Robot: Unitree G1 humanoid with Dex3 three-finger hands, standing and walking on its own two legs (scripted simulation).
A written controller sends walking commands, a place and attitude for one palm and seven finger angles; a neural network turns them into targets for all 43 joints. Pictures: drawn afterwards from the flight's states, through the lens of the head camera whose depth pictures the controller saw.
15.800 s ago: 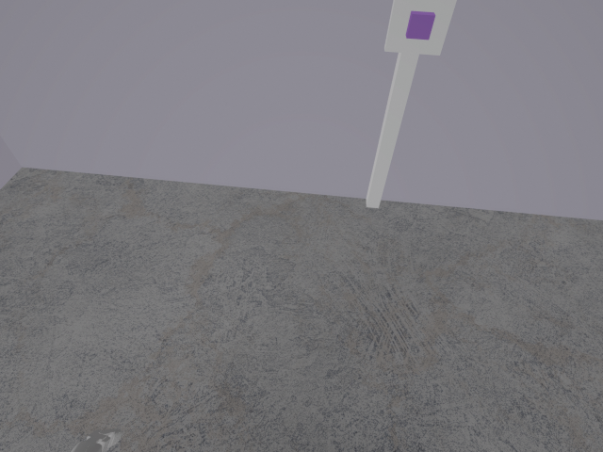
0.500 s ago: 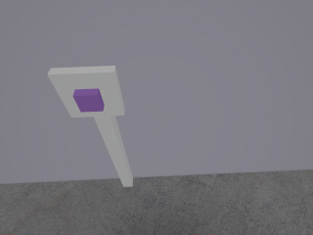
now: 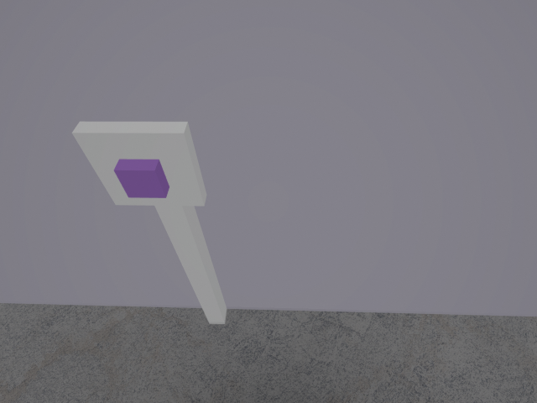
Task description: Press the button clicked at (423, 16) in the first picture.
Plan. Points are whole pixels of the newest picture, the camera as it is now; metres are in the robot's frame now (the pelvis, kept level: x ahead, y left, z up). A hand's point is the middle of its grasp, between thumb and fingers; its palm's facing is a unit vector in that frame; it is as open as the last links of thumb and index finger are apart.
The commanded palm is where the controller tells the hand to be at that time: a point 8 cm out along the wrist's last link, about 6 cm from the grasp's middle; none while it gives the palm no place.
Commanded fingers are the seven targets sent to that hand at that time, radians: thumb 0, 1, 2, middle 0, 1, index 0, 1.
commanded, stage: come to a stop and stand still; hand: left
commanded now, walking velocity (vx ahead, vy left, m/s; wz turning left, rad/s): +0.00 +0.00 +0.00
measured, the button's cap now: (143, 177) +0.46 +0.25 +0.07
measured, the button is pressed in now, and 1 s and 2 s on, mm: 0 0 0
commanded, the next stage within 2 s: look again from close up in 0.12 s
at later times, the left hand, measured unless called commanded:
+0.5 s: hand out of the picture -0.01 +0.18 -0.17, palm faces +0.01 -0.98 -0.20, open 7.4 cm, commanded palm none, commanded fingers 0.00 0.90 0.90 -0.20 -0.30 -0.20 -0.30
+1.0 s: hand (126, 400) +0.14 +0.22 -0.06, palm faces +0.24 -0.94 -0.22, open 7.0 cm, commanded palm +0.09 +0.24 -0.05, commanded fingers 0.00 0.90 0.90 -0.45 -0.57 -0.45 -0.57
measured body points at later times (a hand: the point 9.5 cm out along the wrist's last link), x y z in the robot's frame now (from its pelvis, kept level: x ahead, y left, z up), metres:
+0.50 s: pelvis -0.01 +0.00 +0.00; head +0.01 -0.01 +0.45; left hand -0.01 +0.23 -0.15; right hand -0.04 -0.20 -0.16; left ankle -0.05 +0.15 -0.74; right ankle -0.03 -0.08 -0.74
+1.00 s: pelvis -0.01 +0.03 +0.00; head +0.00 +0.01 +0.45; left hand +0.12 +0.27 -0.04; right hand +0.05 -0.22 -0.15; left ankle -0.05 +0.15 -0.74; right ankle -0.03 -0.08 -0.74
